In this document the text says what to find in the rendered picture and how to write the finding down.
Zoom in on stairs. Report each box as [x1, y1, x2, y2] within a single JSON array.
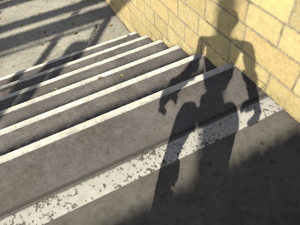
[[0, 31, 217, 157]]

